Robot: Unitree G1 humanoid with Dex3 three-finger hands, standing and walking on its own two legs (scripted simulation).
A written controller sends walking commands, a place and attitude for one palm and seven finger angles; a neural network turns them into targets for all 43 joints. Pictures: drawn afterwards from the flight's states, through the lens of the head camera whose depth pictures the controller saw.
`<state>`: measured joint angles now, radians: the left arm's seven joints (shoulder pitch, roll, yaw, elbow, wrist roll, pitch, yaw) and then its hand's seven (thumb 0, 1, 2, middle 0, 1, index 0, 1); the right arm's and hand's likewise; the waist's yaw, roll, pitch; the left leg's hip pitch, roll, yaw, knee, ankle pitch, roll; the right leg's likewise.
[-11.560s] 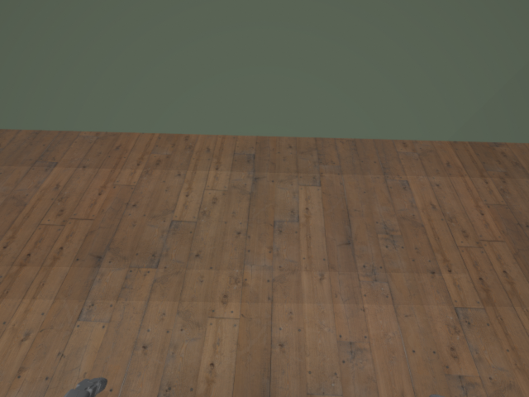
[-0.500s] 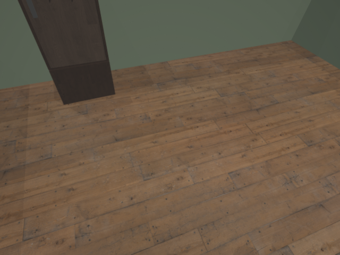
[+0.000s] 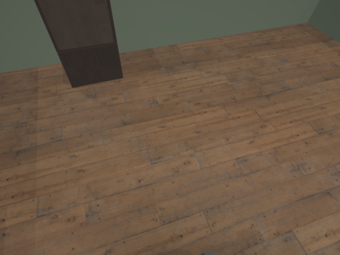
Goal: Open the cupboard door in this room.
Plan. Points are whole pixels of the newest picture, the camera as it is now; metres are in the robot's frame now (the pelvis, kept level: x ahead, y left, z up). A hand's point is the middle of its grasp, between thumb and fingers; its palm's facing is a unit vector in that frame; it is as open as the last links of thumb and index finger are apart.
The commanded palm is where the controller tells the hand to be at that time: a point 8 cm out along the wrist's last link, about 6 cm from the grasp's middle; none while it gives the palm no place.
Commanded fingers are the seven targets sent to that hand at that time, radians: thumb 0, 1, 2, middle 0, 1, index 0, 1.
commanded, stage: turn or walk to find it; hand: left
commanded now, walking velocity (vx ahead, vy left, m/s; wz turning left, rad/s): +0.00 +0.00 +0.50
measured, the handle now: out of the picture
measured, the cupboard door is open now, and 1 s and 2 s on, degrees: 0 0 0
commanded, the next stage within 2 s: stand and wait in 0.56 s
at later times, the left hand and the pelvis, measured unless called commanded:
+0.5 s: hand out of the picture -0.02 +0.16 -0.15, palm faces +0.29 -0.92 -0.26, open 7.4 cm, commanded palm none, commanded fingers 0.00 0.90 0.90 -0.20 -0.30 -0.20 -0.30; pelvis -0.03 -0.04 +0.01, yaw +17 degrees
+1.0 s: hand out of the picture -0.06 +0.22 -0.17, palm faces +0.43 -0.88 -0.20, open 7.4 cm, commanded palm none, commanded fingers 0.00 0.90 0.90 -0.20 -0.30 -0.20 -0.30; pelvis -0.01 +0.04 +0.01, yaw +23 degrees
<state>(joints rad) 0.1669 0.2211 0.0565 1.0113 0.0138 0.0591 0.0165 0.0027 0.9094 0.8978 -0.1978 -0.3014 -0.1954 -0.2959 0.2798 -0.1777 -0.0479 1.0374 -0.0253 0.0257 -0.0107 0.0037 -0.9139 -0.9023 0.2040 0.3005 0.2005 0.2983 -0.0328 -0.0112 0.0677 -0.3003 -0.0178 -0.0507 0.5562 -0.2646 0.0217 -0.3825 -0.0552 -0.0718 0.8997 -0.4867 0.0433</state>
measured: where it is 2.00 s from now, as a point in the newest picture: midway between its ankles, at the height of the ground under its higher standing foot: outside the picture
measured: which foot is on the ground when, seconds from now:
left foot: down 0.00-0.20, up 0.22-0.66, down 0.68-1.00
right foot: up 0.00-0.16, down 0.18-0.68, up 0.70-1.00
